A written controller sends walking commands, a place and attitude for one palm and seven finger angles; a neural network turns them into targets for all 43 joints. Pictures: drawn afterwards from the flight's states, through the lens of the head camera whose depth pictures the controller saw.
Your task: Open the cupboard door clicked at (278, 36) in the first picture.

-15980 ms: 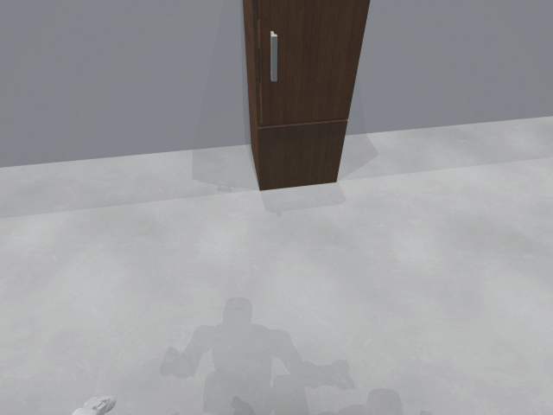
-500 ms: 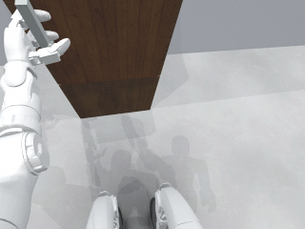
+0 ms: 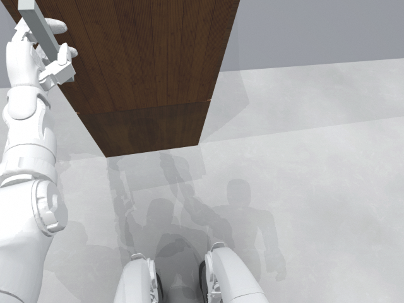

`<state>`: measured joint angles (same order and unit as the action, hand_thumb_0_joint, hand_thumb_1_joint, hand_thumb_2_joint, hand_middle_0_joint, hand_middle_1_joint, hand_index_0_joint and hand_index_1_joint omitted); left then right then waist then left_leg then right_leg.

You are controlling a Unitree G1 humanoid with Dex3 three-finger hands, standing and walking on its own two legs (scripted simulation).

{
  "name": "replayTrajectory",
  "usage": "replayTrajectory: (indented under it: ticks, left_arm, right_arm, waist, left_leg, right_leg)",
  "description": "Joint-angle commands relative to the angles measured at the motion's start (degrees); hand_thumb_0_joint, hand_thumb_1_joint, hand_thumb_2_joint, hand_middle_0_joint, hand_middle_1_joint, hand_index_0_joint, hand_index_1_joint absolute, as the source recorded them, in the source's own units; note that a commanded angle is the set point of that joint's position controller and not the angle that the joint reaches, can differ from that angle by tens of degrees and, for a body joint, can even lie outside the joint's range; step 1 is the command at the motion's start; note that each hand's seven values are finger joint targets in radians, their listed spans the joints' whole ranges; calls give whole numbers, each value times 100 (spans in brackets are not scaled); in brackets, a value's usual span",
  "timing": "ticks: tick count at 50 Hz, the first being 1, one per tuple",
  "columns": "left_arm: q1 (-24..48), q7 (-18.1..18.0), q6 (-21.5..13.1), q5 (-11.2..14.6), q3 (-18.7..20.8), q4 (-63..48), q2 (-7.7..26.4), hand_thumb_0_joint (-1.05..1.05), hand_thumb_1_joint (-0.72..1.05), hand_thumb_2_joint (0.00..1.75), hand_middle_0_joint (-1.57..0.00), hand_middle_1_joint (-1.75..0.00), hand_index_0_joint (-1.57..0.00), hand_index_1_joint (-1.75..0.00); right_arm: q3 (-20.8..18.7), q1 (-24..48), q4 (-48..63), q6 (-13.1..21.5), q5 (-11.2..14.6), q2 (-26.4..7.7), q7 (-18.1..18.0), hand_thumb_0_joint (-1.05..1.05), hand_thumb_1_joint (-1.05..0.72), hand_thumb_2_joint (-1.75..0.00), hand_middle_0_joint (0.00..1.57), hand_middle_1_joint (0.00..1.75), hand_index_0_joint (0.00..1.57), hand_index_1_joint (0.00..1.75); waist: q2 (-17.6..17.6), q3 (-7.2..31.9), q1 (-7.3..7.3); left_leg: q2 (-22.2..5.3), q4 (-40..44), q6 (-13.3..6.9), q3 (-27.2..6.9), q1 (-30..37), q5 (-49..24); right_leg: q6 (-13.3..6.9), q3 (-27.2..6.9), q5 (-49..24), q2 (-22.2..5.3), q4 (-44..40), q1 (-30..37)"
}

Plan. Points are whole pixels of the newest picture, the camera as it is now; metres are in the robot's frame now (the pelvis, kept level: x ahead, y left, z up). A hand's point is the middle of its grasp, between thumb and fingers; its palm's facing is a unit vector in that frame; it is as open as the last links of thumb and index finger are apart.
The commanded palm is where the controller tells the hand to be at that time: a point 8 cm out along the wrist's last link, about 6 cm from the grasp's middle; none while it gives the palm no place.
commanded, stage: pull the door open along its arc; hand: left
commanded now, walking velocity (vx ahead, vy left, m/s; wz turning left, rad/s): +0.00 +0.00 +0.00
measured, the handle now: (51, 38) +0.60 +0.21 +0.06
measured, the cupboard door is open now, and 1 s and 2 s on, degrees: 1 48 50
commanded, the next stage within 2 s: open thumb and fingers to let go in 0.76 s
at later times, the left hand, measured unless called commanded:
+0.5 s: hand (113, 134) +0.40 +0.10 +0.06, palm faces +0.32 -0.94 +0.11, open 6.1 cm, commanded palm +0.34 +0.15 +0.06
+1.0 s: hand (173, 168) +0.34 +0.01 +0.06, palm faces +0.43 -0.90 -0.04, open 6.3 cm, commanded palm +0.28 +0.06 +0.06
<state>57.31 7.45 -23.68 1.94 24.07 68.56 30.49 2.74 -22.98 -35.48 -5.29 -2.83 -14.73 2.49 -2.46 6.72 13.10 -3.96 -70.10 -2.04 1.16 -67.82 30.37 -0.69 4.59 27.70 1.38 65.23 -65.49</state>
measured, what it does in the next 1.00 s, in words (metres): shifts its weight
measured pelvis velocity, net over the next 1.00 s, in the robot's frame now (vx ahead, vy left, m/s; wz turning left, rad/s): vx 0.00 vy -0.07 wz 0.10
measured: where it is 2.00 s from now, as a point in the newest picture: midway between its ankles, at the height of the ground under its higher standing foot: outside the picture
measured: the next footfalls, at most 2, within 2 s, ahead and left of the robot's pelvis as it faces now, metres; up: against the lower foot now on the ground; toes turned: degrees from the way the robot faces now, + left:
none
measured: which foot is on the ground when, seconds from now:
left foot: down 0.00-1.00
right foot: down 0.00-1.00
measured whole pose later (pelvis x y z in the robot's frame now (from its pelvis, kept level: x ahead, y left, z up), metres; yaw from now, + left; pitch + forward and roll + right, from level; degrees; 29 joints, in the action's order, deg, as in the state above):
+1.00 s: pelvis +0.00 -0.07 +0.02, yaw +6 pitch +16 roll +2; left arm 7.9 -36.8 -20.0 -6.4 -9.4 24.4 -7.5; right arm -0.1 -8.9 -35.3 2.4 -5.7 -10.2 2.3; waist -1.0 9.3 1.9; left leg -1.7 -61.5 2.9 -1.1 -50.4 27.3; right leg -5.8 6.8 30.3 -0.4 64.0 -50.2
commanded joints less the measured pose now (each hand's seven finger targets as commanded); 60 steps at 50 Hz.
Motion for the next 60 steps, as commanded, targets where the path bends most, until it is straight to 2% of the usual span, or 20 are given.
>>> replayTrajectory:
  ticks: [1, 5, 9, 14, 15, 16, 17, 20, 24, 26, 28, 31, 35, 39, 42, 43, 46, 49, 54, 60]
  left_arm:
    - [1803, 109, -569, 133, 41, -1541, 1113, 0, 90, 90, -40, -135, -40, -135]
    - [807, 136, -534, 304, -147, -1813, 665, 0, 90, 90, -40, -135, -40, -135]
    - [-198, 84, -583, 499, -359, -2683, 161, 0, 90, 90, -40, -135, -40, -135]
    - [-1800, -102, -615, 708, -989, -3713, -888, 0, 90, 90, -40, -135, -40, -135]
    - [-1828, -984, -580, 1096, -293, -4024, -1157, 0, 90, 90, -40, -135, -40, -135]
    - [-2140, -1445, -535, 891, -825, -4080, -1610, 0, 90, 90, -40, -135, -40, -135]
    - [-2231, -1752, -519, 820, -1027, -4261, -1894, 0, 90, 90, -40, -135, -40, -135]
    - [-2771, -2606, -538, 444, -1273, -4678, -2266, 0, 90, 90, -40, -135, -40, -135]
    - [-3371, -3656, -539, -226, -1871, -5228, -2972, 0, 90, 90, -40, -135, -40, -135]
    - [-3852, -4070, -500, -590, -1968, -5442, -3018, 0, 90, 90, -40, -135, -40, -135]
    - [-4042, -4311, -391, -925, -2259, -5490, -3296, 0, 90, 90, -40, -135, -40, -135]
    - [-4461, -4367, -304, -1061, -2514, -5829, -3440, 0, 90, 90, -40, -135, -40, -135]
    - [-5241, -4313, -153, -940, -2951, -6187, -3862, 0, 90, 90, -40, -135, -40, -135]
    - [-4650, -4401, 27, -860, -3245, -6072, -4136, 0, 90, 90, -40, -135, -40, -135]
    - [-4024, -4543, 80, -942, -3370, -5780, -4326, 0, 90, 90, -40, -135, -40, -135]
    - [-3514, -4596, 62, -974, -3438, -5653, -4383, 0, 90, 90, -40, -135, -40, -135]
    - [-3681, -4576, -28, -998, -3198, -5618, -4101, 0, 69, 81, -38, -133, -38, -133]
    - [-3845, -4471, -70, -928, -3205, -5694, -4072, 0, 48, 72, -37, -130, -37, -130]
    - [-3715, -4284, -128, -847, -3196, -5630, -3955, 0, 13, 57, -35, -127, -35, -127]
    - [-3685, -4171, -255, -782, -3140, -5612, -3854, 0, -29, 39, -32, -122, -32, -122]
  right_arm:
    - [-433, -1131, 222, 33, 29, -1091, -48, 0, -90, -90, 20, 30, 20, 30]
    - [-471, -945, 395, 4, 118, -1026, -11, 0, -90, -90, 20, 30, 20, 30]
    - [-549, -758, 572, 22, 185, -943, 29, 0, -90, -90, 20, 30, 20, 30]
    - [-625, -437, 774, 120, 278, -807, 123, 0, -90, -90, 20, 30, 20, 30]
    - [-623, -242, 814, 181, 217, -692, 109, 0, -90, -90, 20, 30, 20, 30]
    - [-593, -174, 809, 246, 168, -657, 153, 0, -90, -90, 20, 30, 20, 30]
    - [-603, -115, 801, 280, 152, -631, 198, 0, -90, -90, 20, 30, 20, 30]
    - [-651, -19, 812, 339, 32, -573, 273, 0, -90, -90, 20, 30, 20, 30]
    - [-644, 300, 915, 402, -99, -411, 345, 0, -90, -90, 20, 30, 20, 30]
    - [-641, 487, 989, 428, -165, -355, 340, 0, -90, -90, 20, 30, 20, 30]
    - [-590, 700, 1006, 451, -205, -240, 302, 0, -90, -90, 20, 30, 20, 30]
    - [-570, 965, 1097, 545, -222, -147, 188, 0, -90, -90, 20, 30, 20, 30]
    - [-474, 1315, 1148, 666, -182, 10, 95, 0, -90, -90, 20, 30, 20, 30]
    - [-389, 1579, 1027, 798, -161, 52, 27, 0, -90, -90, 20, 30, 20, 30]
    - [-378, 1658, 860, 933, -216, 77, -8, 0, -90, -90, 20, 30, 20, 30]
    - [-370, 1644, 758, 977, -234, 73, -21, 0, -90, -90, 20, 30, 20, 30]
    - [-416, 1629, 740, 1038, -252, 64, -65, 0, -90, -90, 20, 30, 20, 30]
    - [-450, 1548, 744, 1050, -258, 88, -89, 0, -90, -90, 20, 30, 20, 30]
    - [-493, 1451, 697, 1014, -226, 22, -145, 0, -90, -90, 20, 30, 20, 30]
    - [-540, 1396, 650, 1009, -211, -40, -169, 0, -90, -90, 20, 30, 20, 30]
  waist:
    - [-976, 3585, -207]
    - [-584, 3221, -357]
    - [-532, 3318, -589]
    - [-223, 2864, -767]
    - [-300, 2717, -1116]
    - [-305, 2466, -1000]
    - [-253, 2406, -948]
    - [159, 2451, -1027]
    - [125, 2450, -1185]
    - [372, 2472, -1296]
    - [477, 2341, -1278]
    - [643, 2323, -1340]
    - [675, 2118, -1430]
    - [654, 1562, -1240]
    - [709, 1478, -1071]
    - [775, 1411, -909]
    - [755, 1750, -1064]
    - [853, 2129, -1093]
    - [1179, 2049, -988]
    - [1196, 2045, -989]
  left_leg:
    - [167, 733, 89, -548, 3170, -3261]
    - [204, 948, 74, -409, 2937, -2975]
    - [233, 1104, 94, -314, 3169, -3291]
    - [235, 1303, 107, -191, 3227, -3424]
    - [234, 1399, 184, -125, 3060, -3370]
    - [231, 1405, 214, -139, 3030, -3231]
    - [209, 1405, 247, -176, 3061, -3247]
    - [232, 1414, 261, -132, 3011, -3270]
    - [283, 1405, 268, -86, 2967, -3150]
    - [322, 1403, 250, -79, 2782, -2888]
    - [352, 1432, 239, -50, 2669, -2604]
    - [396, 1469, 210, -18, 2678, -2247]
    - [464, 1561, 218, 31, 2686, -1902]
    - [502, 1499, 218, -54, 2516, -1415]
    - [516, 1329, 205, -102, 2426, -1212]
    - [520, 1233, 198, -125, 2367, -1136]
    - [556, 1174, 213, -140, 2189, -1106]
    - [580, 1095, 238, -131, 1978, -1209]
    - [573, 1044, 233, -192, 1674, -1057]
    - [569, 1052, 217, -233, 1610, -956]
  right_leg:
    - [-67, -166, -2329, 228, -655, 1489]
    - [-42, -156, -2362, 241, -814, 1861]
    - [-46, -153, -2694, 225, -892, 2230]
    - [-30, -115, -2880, 205, -1020, 2448]
    - [-19, -37, -2710, 186, -1017, 2469]
    - [-11, -10, -2558, 194, -1013, 2317]
    - [-11, 17, -2506, 173, -983, 2234]
    - [-37, 0, -2694, 135, -922, 2557]
    - [-84, -35, -2757, 50, -859, 2718]
    - [-122, -60, -2712, 44, -852, 2908]
    - [-130, -68, -2609, 3, -876, 2957]
    - [-135, -156, -2437, -21, -1061, 3159]
    - [-108, -258, -2306, -90, -1291, 3403]
    - [-48, -393, -1753, -188, -1525, 3035]
    - [3, -516, -1434, -262, -1614, 2731]
    - [41, -593, -1354, -309, -1650, 2583]
    - [85, -871, -1434, -426, -1696, 2916]
    - [195, -1169, -2119, -586, -1698, 3442]
    - [300, -1434, -2232, -726, -1819, 3622]
    - [301, -1461, -2065, -742, -1817, 3582]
